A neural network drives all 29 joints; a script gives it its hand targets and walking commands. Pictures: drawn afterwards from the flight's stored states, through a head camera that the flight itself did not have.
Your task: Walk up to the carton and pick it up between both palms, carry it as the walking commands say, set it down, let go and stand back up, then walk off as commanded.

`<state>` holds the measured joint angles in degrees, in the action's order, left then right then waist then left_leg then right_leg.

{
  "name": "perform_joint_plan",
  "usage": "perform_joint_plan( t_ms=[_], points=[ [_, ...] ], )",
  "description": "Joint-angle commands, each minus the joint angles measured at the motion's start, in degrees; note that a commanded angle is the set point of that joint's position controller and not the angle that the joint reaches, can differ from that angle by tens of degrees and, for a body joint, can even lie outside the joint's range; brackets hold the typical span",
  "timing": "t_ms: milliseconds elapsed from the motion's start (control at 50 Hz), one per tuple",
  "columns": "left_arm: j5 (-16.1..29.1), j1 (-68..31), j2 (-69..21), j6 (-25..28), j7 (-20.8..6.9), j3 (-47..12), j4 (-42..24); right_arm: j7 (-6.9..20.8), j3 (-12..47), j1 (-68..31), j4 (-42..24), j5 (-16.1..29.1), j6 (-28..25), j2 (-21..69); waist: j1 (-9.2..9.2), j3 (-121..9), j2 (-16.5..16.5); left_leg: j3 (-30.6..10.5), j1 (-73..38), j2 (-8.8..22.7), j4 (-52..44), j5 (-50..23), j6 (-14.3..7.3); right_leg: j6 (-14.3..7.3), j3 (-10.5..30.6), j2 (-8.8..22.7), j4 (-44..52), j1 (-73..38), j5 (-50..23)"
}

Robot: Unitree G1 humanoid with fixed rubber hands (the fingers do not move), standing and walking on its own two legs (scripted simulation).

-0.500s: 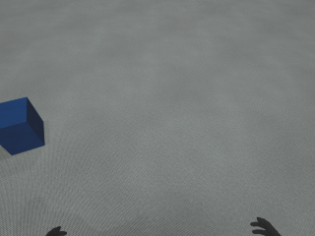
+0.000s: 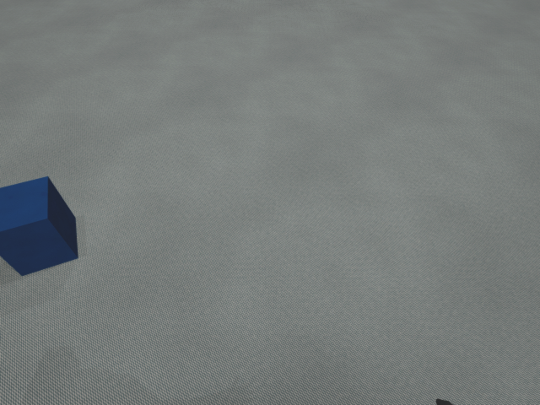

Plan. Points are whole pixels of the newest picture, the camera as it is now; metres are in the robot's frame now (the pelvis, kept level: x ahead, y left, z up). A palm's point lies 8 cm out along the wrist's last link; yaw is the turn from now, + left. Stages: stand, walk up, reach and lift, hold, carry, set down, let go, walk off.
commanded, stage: stand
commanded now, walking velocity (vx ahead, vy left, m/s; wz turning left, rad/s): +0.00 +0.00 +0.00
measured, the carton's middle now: (35, 225) +0.95 +0.98 -0.63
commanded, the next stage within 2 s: walk up in 1.06 s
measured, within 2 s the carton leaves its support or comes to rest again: neither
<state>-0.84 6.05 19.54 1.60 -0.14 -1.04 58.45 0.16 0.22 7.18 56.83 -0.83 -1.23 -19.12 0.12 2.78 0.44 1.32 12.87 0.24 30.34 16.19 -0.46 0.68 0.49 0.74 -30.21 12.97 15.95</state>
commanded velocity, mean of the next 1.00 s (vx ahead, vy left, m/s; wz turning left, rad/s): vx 0.00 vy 0.00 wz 0.00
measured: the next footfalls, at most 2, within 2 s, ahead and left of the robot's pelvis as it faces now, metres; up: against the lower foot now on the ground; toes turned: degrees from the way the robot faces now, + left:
left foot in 1.64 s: +0.02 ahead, +0.17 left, +0.00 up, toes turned +24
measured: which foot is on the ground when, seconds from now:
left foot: down 0.00-1.00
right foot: down 0.00-1.00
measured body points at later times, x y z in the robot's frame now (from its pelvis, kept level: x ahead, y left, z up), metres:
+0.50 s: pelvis +0.00 +0.01 +0.01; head +0.01 +0.01 +0.46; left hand +0.09 +0.30 -0.12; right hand +0.11 -0.29 -0.11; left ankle +0.00 +0.11 -0.73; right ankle +0.00 -0.13 -0.73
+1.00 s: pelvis +0.00 +0.01 +0.01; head +0.02 +0.01 +0.46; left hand +0.08 +0.31 -0.12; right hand +0.10 -0.29 -0.11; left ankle +0.00 +0.11 -0.73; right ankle +0.00 -0.13 -0.73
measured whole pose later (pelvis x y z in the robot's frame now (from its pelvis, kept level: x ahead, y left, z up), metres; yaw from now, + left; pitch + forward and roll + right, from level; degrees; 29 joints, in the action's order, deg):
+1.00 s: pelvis +0.00 +0.01 +0.01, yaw +0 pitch -2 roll +0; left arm -0.8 5.9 20.4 0.9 0.0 -0.5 63.8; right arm 0.0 0.0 5.4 62.6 -0.6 -0.8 -19.6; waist 0.4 3.0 0.6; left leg 1.2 6.8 -0.7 19.8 11.0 -0.9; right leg 1.5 0.2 1.6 -19.7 6.8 11.0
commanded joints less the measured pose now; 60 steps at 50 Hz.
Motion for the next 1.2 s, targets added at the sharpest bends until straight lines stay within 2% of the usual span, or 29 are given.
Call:
perform_joint_plan(
  t_ms=[0,40,60,100,120,140,180,220,300,340,360,380,440,460,500,560,600,640,680,780,820,840,920,940,1040,1100,1120,1160,1180],
  points=[
    [0.03,-2.56,12.03,0.93,0.54,2.44,-2.07,-0.65,-2.17,-2.68,-2.44,0.20,-1.37,-10.90,0.03,-4.14,0.23,-5.60,-2.21,6.30,-7.88,-9.30,-2.12,-2.89,4.24,5.36,6.95,-2.42,-10.92],
    [0.30,-2.33,12.36,0.98,0.47,2.77,-1.32,-0.47,-2.25,-2.79,-1.75,0.12,-1.45,-11.66,0.39,-5.34,-0.26,-5.11,-3.25,6.33,-8.60,-10.25,-2.04,-2.81,4.96,5.97,7.67,-3.17,-11.57],
    [-0.06,-2.79,11.28,0.97,0.49,2.36,-0.95,-0.58,-2.32,-2.55,-1.21,0.14,-1.33,-11.89,-0.10,-5.08,-1.60,-4.91,-4.06,6.06,-9.02,-11.20,-1.55,-2.47,4.36,5.77,7.72,-3.33,-12.24],
    [0.16,-2.91,12.07,0.96,0.58,2.34,-0.28,-0.47,-2.08,-3.42,-1.17,0.32,-1.34,-11.37,-0.14,-3.80,-0.11,-5.68,-3.45,6.73,-10.09,-11.26,-1.73,-2.60,4.40,5.66,8.95,-3.03,-10.74],
    [0.04,-2.33,11.46,0.87,0.62,2.22,0.08,-0.65,-2.53,-3.93,-0.48,0.08,-1.32,-12.53,0.42,-4.95,-1.29,-5.86,-4.52,6.88,-10.37,-11.53,-1.71,-2.56,4.07,5.83,9.47,-3.88,-12.41],
    [0.03,-3.22,11.37,0.75,0.62,2.11,0.14,-0.60,-2.09,-3.72,-0.65,0.20,-1.39,-11.17,-0.11,-5.23,-0.03,-5.67,-4.62,6.75,-10.62,-12.06,-1.60,-2.28,3.87,5.98,9.49,-5.08,-12.85],
    [0.28,-2.65,11.95,0.54,0.65,2.19,0.75,-0.60,-2.30,-3.90,-0.20,0.29,-1.35,-11.89,0.16,-5.60,-1.51,-5.83,-5.06,7.12,-11.34,-11.65,-1.61,-2.48,3.93,5.93,9.70,-5.18,-11.99],
    [0.15,-2.49,11.19,0.71,0.46,1.92,1.00,-0.59,-2.13,-4.13,0.46,0.42,-1.43,-12.14,0.52,-5.40,-1.70,-5.72,-4.99,7.00,-11.89,-11.60,-1.27,-2.12,3.89,5.97,10.27,-5.83,-12.29],
    [-0.12,-3.11,12.15,0.52,0.71,2.07,1.81,-0.59,-2.28,-4.04,1.04,0.41,-1.29,-12.30,-0.09,-4.02,-0.39,-5.70,-5.78,7.31,-12.56,-12.22,-1.29,-2.07,3.43,6.07,11.01,-4.92,-11.65],
    [0.01,-3.30,11.86,0.28,0.61,2.01,1.50,-0.47,-2.28,-4.98,0.88,0.25,-1.21,-11.90,0.06,-4.89,-1.82,-4.68,-5.79,6.82,-12.44,-11.82,-0.92,-1.99,3.75,6.45,11.63,-6.05,-12.62],
    [0.06,-3.85,12.52,0.34,0.78,2.29,1.53,-0.58,-2.09,-4.69,1.09,0.20,-1.21,-11.17,-0.15,-4.73,-0.33,-5.55,-5.94,7.01,-12.95,-12.04,-1.11,-2.36,3.84,6.43,11.27,-5.26,-11.97],
    [0.16,-2.77,12.07,0.56,0.73,2.23,1.77,-0.41,-1.90,-4.42,1.56,0.22,-1.21,-11.84,0.37,-4.01,-0.79,-5.52,-6.22,6.95,-12.76,-11.88,-1.10,-1.84,3.71,6.36,11.76,-5.29,-12.66],
    [0.00,-3.07,12.73,0.45,0.66,2.41,1.89,-0.65,-2.27,-4.76,1.51,0.21,-1.15,-12.22,-0.30,-4.93,-0.02,-5.09,-7.25,7.10,-12.81,-13.58,-0.83,-1.89,3.63,6.30,12.13,-5.26,-12.53],
    [-0.09,-3.52,11.83,0.43,0.68,2.20,1.75,-0.72,-2.19,-5.32,1.52,0.15,-1.02,-12.40,0.04,-4.21,-1.06,-5.37,-6.44,7.18,-12.88,-13.34,-0.97,-1.81,3.81,6.55,12.21,-5.47,-13.07],
    [0.34,-3.34,11.58,0.36,0.51,1.93,2.03,-0.65,-2.19,-5.07,1.62,0.43,-0.97,-12.06,0.03,-5.00,0.65,-5.66,-6.27,7.27,-13.65,-12.42,-1.00,-1.84,3.43,6.48,11.86,-6.15,-11.77],
    [0.19,-2.86,11.14,0.32,0.49,1.73,2.33,-0.79,-2.35,-4.98,1.98,0.26,-0.99,-12.87,0.26,-4.23,-1.72,-5.27,-6.19,6.99,-13.62,-12.00,-0.99,-1.68,3.95,6.61,12.60,-5.95,-12.05],
    [-0.04,-2.39,12.44,0.31,0.47,2.09,2.39,-0.67,-2.07,-3.99,2.34,0.30,-0.98,-11.75,0.25,-3.84,1.33,-5.81,-6.24,7.22,-13.77,-11.40,-0.99,-1.82,3.34,6.33,12.25,-5.46,-10.92],
    [0.30,-1.46,12.30,0.36,0.40,2.16,2.70,-0.76,-2.17,-4.34,1.93,0.40,-0.87,-12.16,0.40,-3.11,-1.00,-5.79,-6.08,7.12,-13.83,-11.10,-1.16,-1.68,4.00,6.73,12.95,-5.38,-10.51],
    [0.16,-2.54,12.39,0.53,0.61,2.22,2.26,-0.79,-2.33,-5.18,1.96,0.42,-0.93,-12.14,0.33,-3.60,0.31,-6.01,-6.11,7.35,-13.86,-12.22,-1.28,-1.83,3.40,6.62,12.80,-5.85,-11.96],
    [0.08,-2.72,12.63,0.26,0.75,2.58,2.62,-0.53,-2.37,-4.80,2.19,0.31,-0.89,-12.49,0.05,-3.94,-1.46,-5.56,-6.72,6.94,-14.03,-12.02,-1.12,-1.83,3.59,6.85,12.94,-6.05,-11.69],
    [0.02,-2.44,12.75,0.11,0.63,2.71,2.49,-0.52,-2.54,-4.82,2.12,0.23,-0.75,-12.63,0.18,-4.33,-1.26,-5.26,-6.67,7.07,-13.75,-12.45,-0.92,-1.75,3.53,6.97,13.17,-6.59,-12.80],
    [0.08,-2.31,12.64,0.01,0.71,2.58,2.38,-0.53,-2.42,-4.08,2.23,0.54,-0.88,-12.12,0.09,-4.22,0.41,-5.75,-6.90,7.27,-14.17,-11.83,-1.09,-1.82,3.67,6.89,13.20,-6.69,-12.45],
    [0.12,-2.47,11.72,0.24,0.63,2.58,2.24,-0.81,-2.34,-4.18,2.68,0.30,-0.79,-12.54,0.55,-3.37,-0.60,-5.38,-6.00,6.94,-14.40,-11.24,-1.28,-1.74,4.18,7.07,13.52,-6.34,-11.68],
    [-0.16,-2.80,12.33,0.00,0.65,2.50,2.42,-0.79,-2.31,-4.72,2.54,0.40,-0.71,-12.62,0.33,-2.89,0.41,-5.63,-6.18,7.15,-14.63,-10.97,-1.08,-1.78,3.78,6.98,13.57,-5.54,-10.70],
    [-0.09,-1.98,11.91,0.10,0.51,2.44,2.11,-0.62,-2.46,-4.65,2.56,0.32,-0.92,-12.84,0.18,-4.11,-1.64,-5.14,-6.57,7.00,-13.69,-12.28,-0.93,-1.82,3.80,7.02,13.41,-6.86,-13.42],
    [-0.19,-3.02,13.10,0.14,0.74,2.74,2.24,-0.74,-2.62,-4.83,2.59,0.34,-0.50,-12.64,-0.05,-3.97,1.48,-5.50,-7.21,7.15,-13.88,-14.76,-0.97,-1.48,3.16,6.71,13.02,-6.06,-14.09],
    [0.29,-2.24,11.92,0.14,0.64,2.33,2.22,-0.60,-2.72,-4.48,2.51,0.17,-0.75,-13.33,0.17,-4.66,-0.18,-5.56,-7.69,7.27,-13.58,-14.81,-1.09,-1.73,3.25,6.87,12.91,-6.34,-13.57],
    [0.35,-1.40,12.42,0.06,0.58,2.39,2.36,-0.57,-2.51,-3.07,2.68,0.50,-0.70,-12.81,0.11,-4.78,0.04,-5.05,-7.97,7.05,-13.46,-15.20,-1.02,-1.62,3.34,6.94,13.01,-6.89,-14.55],
    [0.43,-1.62,12.10,0.12,0.80,2.39,2.71,-0.51,-2.47,-4.22,2.52,0.22,-0.86,-12.62,0.03,-4.84,-1.09,-5.52,-6.89,7.25,-13.69,-14.88,-1.31,-1.96,3.67,7.21,12.98,-7.73,-14.87]
  ],
)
